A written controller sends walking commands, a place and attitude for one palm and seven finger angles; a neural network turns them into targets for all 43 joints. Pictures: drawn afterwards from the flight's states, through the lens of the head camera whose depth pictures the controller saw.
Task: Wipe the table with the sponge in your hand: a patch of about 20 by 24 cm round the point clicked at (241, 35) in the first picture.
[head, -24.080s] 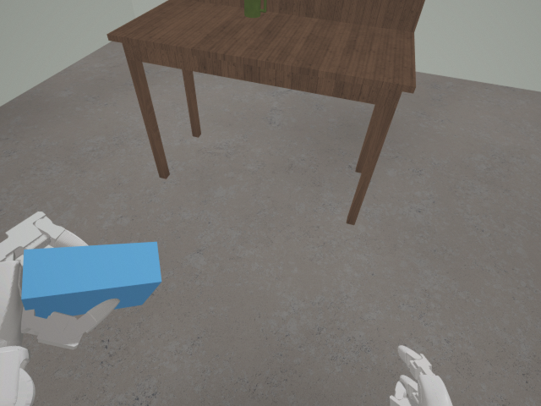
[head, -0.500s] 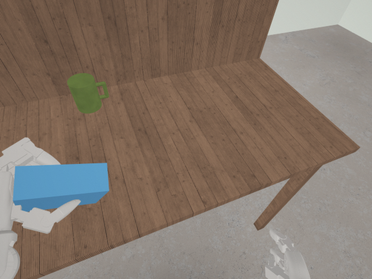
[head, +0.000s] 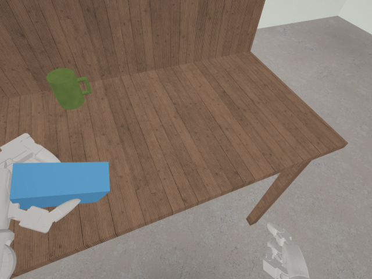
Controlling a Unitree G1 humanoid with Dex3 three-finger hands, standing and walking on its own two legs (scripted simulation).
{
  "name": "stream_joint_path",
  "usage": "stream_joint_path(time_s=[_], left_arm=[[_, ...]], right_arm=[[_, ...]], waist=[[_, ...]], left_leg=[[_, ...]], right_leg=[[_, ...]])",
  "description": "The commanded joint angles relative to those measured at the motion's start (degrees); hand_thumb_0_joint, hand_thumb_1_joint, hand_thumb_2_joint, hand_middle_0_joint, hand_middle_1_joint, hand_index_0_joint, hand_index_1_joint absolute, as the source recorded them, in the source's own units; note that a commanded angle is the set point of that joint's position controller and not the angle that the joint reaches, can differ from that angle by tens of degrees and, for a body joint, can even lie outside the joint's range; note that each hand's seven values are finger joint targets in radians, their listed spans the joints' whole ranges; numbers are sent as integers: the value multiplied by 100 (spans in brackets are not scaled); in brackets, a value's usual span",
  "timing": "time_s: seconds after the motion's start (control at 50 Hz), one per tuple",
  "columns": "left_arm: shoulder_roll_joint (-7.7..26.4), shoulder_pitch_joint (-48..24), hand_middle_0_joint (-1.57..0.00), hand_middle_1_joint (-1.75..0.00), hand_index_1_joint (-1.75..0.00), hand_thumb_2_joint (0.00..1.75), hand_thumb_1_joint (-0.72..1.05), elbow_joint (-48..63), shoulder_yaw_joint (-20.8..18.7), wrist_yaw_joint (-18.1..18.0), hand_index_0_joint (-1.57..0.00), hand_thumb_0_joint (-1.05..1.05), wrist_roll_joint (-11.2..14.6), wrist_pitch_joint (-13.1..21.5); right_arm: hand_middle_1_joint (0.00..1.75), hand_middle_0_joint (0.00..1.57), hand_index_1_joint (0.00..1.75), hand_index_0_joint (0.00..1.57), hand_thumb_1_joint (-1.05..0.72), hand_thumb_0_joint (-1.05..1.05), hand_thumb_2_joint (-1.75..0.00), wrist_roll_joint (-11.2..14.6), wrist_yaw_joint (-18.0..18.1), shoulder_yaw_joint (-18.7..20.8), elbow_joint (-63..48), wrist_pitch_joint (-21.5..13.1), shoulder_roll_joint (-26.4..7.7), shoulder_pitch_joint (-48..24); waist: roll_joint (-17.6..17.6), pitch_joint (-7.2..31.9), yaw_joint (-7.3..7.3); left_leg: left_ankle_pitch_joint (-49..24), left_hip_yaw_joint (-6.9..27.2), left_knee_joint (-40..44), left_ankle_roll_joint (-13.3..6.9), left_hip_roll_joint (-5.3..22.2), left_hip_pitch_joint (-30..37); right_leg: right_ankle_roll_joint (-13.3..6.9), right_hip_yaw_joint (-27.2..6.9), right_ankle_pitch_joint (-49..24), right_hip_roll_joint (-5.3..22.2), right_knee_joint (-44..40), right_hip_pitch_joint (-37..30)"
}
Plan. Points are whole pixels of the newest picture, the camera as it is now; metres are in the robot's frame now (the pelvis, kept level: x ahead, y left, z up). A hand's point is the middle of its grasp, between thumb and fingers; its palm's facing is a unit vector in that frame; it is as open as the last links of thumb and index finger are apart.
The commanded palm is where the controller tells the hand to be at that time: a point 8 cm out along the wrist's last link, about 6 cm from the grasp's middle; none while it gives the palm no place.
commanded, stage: shuffle to correct the standing spot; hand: left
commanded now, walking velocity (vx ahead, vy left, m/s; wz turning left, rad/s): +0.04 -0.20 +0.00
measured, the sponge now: (76, 185) +0.24 +0.21 +0.13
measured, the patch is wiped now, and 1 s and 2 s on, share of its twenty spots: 0.00 0.00 0.00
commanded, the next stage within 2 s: come to a stop and stand still in 0.20 s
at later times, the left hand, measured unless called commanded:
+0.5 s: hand (82, 178) +0.24 +0.19 +0.16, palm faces +0.33 -0.86 -0.40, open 9.2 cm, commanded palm +0.18 +0.23 +0.17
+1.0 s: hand (31, 214) +0.18 +0.25 +0.14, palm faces +0.26 -0.89 -0.37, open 9.2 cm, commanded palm +0.13 +0.31 +0.17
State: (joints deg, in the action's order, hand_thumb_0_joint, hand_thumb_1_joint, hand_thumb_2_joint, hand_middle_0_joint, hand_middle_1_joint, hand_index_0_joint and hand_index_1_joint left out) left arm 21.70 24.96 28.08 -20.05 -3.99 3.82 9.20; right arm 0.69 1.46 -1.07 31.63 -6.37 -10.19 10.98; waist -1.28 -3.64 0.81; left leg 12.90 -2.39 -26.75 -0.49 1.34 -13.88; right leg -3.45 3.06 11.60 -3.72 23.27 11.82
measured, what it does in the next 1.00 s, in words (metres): stands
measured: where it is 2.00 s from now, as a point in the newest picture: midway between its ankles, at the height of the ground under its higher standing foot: outside the picture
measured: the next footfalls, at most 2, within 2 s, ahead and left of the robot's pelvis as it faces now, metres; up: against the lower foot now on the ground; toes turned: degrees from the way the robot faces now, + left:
right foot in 1.34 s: -0.01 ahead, -0.06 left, +0.00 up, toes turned +2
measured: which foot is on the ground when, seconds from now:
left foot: down 0.00-1.00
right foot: down 0.00-1.00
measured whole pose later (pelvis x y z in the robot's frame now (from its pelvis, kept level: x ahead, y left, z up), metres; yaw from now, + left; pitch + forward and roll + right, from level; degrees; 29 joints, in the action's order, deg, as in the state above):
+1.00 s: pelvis -0.03 +0.03 +0.00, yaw +0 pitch -2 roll -1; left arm 20.9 28.5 28.5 -15.5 -4.1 2.3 10.8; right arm 0.5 2.1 -0.6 32.5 -7.3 -11.6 12.1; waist -1.5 -3.9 0.6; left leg 12.1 -5.0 -28.4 -3.0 0.3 -14.6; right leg -1.6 2.5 10.9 -1.9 25.3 12.8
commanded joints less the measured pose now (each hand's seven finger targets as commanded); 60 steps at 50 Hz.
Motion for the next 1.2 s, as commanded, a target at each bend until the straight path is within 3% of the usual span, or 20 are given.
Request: stream_joint_path(time_s=[0.0,0.1,0.22,0.26,0.4,0.48,0.62,0.64,0.66,0.68,0.7,0.74,0.8,0.86,0.9,0.92,1.0,1.02,1.1,1.18], left_arm=[[1144,-428,-120,-160,-160,130,10,1541,-877,-191,-120,0,101,352],[1154,-269,-120,-160,-160,130,10,1512,-905,-187,-120,0,159,267],[915,-76,-120,-160,-160,130,10,1207,-706,-188,-120,0,264,144],[1099,-167,-120,-160,-160,130,10,1352,-853,-194,-120,0,271,135],[1188,5,-120,-160,-160,130,10,1541,-959,-386,-120,0,166,299],[1057,49,-120,-160,-160,130,10,1379,-845,-388,-120,0,133,310],[798,104,-120,-160,-160,130,10,870,-617,-347,-120,0,115,185],[5225,-5496,-120,-160,-160,130,10,2159,-3835,-296,-120,0,-640,740],[2050,-2547,-120,-160,-160,130,10,-875,-1687,-22,-120,0,-232,586],[1719,-1105,-120,-160,-160,130,10,-596,-1572,-128,-120,0,-110,652],[772,-540,-120,-160,-160,130,10,-1051,-754,-139,-120,0,-5,530],[699,-708,-120,-160,-160,130,10,327,-432,-120,-120,0,-4,601],[460,-216,-120,-160,-160,130,10,1027,-100,-179,-120,0,-12,513],[1069,-312,-120,-160,-160,130,10,1377,-659,-282,-120,0,-66,513],[1558,-334,-120,-160,-160,130,10,1442,-1197,-380,-120,0,-70,517],[1218,-451,-120,-160,-160,130,10,1341,-958,-360,-120,0,-41,542],[1324,-1061,-120,-160,-160,130,10,1465,-1035,-416,-120,0,-152,625],[1111,-1218,-120,-160,-160,130,10,1266,-865,-392,-120,0,-186,649],[770,-1243,-120,-160,-160,130,10,1274,-471,-280,-120,0,-288,682],[566,-979,-120,-160,-160,130,10,1291,-161,-240,-120,0,-340,642]], right_arm=[[30,20,30,20,-90,0,-90,54,78,370,-902,-278,-824,-529],[30,20,30,20,-90,0,-90,53,121,410,-894,-238,-855,-519],[30,20,30,20,-90,0,-90,64,126,402,-853,-114,-838,-378],[30,20,30,20,-90,0,-90,77,135,446,-882,-96,-862,-387],[30,20,30,20,-90,0,-90,107,126,313,-780,-99,-838,-723],[30,20,30,20,-90,0,-90,97,136,319,-797,-80,-835,-618],[30,20,30,20,-90,0,-90,92,138,283,-750,27,-845,-614],[30,20,30,20,-90,0,-90,-19,215,627,-541,-394,-995,432],[30,20,30,20,-90,0,-90,-46,181,432,-440,-382,-581,-76],[30,20,30,20,-90,0,-90,30,125,545,-778,-426,-811,-102],[30,20,30,20,-90,0,-90,133,14,525,-628,-425,-921,-290],[30,20,30,20,-90,0,-90,84,-72,470,-785,-349,-927,-332],[30,20,30,20,-90,0,-90,128,-184,366,-867,-436,-794,-611],[30,20,30,20,-90,0,-90,16,-68,344,-931,-452,-850,-537],[30,20,30,20,-90,0,-90,16,53,318,-867,-434,-863,-663],[30,20,30,20,-90,0,-90,-16,109,285,-898,-402,-815,-586],[30,20,30,20,-90,0,-90,6,188,227,-864,-476,-857,-617],[30,20,30,20,-90,0,-90,-5,186,203,-842,-501,-823,-502],[30,20,30,20,-90,0,-90,22,30,244,-786,-741,-810,-429],[30,20,30,20,-90,0,-90,-43,-84,300,-691,-729,-878,-226]], waist=[[592,1096,-37],[544,1133,-51],[-89,1041,-129],[-98,1045,-121],[606,1083,-23],[274,1137,-2],[-189,995,-13],[-1092,-95,51],[-676,1284,80],[-501,908,333],[507,1294,238],[972,1685,222],[91,1471,202],[-665,1095,154],[-505,865,121],[-246,734,27],[1419,404,79],[1580,395,82],[1145,784,83],[808,734,9]], left_leg=[[-506,571,353,-85,617,385],[-520,408,53,-115,579,448],[-204,164,-640,-116,309,245],[-146,126,-748,-100,260,181],[-928,273,-313,-198,295,336],[-1017,277,-283,-183,269,287],[-732,364,-108,-219,296,471],[-546,-913,-343,34,-180,204],[-757,-398,46,-117,-424,143],[-1004,-296,-101,-33,-182,187],[-1156,-403,164,-135,-75,740],[-1664,41,69,-282,275,643],[-1078,96,41,-265,337,569],[-121,292,-58,-164,111,221],[183,364,-23,-132,93,563],[404,462,116,-152,134,520],[1957,1100,1515,-264,722,-407],[2418,1312,1831,-342,893,-939],[1377,1085,1555,-205,867,18],[476,1469,1538,74,964,462]], right_leg=[[168,-619,-745,568,-250,-172],[142,-799,-901,660,-284,-22],[73,-1081,-913,1009,-528,113],[107,-1197,-1145,1133,-558,37],[672,-1085,-2257,1060,-454,-482],[816,-1050,-2753,1079,-479,-805],[718,-986,-1666,1044,-730,-434],[1857,-715,-3939,560,-1429,607],[1345,-621,-4544,811,-253,-890],[1450,-1084,-5125,935,-327,-898],[1132,-976,-4606,984,78,-941],[842,-924,-2816,996,269,-968],[742,-905,-1604,850,-58,-664],[443,-1194,-10,1069,-654,-201],[143,-1337,1125,1097,-893,564],[81,-1184,1549,1105,-892,707],[220,-612,1052,441,217,91],[261,-364,787,363,704,-405],[272,-312,306,322,768,-148],[246,-412,571,375,581,170]])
